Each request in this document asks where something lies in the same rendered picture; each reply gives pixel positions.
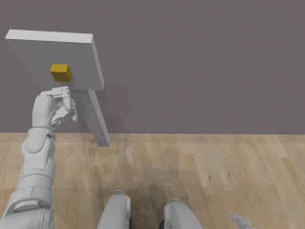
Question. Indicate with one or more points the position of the left robot forearm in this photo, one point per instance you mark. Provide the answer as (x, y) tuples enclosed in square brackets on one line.
[(33, 189)]

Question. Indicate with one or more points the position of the robot right thigh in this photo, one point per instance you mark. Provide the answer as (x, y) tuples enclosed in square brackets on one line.
[(178, 215)]

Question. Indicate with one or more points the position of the robot left hand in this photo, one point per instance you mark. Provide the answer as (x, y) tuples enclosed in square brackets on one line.
[(48, 114)]

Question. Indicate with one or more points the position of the panel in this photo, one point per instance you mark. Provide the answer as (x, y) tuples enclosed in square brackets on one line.
[(38, 50)]

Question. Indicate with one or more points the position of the button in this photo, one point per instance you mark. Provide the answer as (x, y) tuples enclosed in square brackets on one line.
[(61, 72)]

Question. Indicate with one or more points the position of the robot right hand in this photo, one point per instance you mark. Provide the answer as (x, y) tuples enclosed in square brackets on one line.
[(241, 222)]

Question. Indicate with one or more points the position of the left robot shin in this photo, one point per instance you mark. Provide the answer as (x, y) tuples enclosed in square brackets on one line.
[(120, 192)]

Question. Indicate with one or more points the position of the left robot upper arm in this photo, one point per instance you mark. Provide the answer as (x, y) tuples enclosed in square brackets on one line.
[(33, 219)]

